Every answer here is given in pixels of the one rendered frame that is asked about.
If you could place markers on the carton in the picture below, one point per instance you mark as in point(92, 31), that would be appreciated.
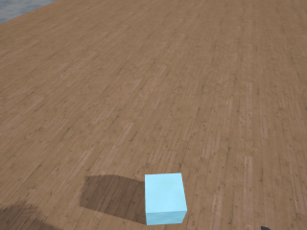
point(165, 201)

